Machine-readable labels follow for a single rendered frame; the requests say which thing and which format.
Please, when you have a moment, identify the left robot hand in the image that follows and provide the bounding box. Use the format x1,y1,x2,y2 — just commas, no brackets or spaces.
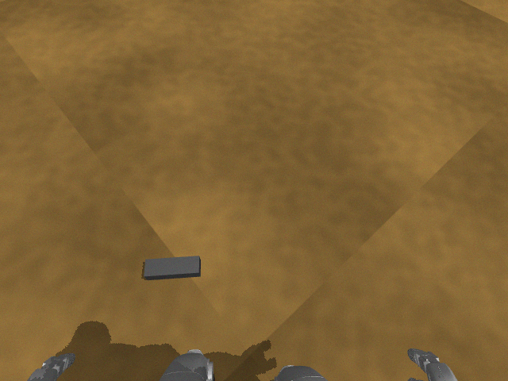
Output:
27,353,75,381

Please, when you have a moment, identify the carton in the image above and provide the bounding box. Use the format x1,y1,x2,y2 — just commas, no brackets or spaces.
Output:
144,256,201,280

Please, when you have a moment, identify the right robot hand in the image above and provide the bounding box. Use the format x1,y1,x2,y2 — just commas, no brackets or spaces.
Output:
407,348,457,381

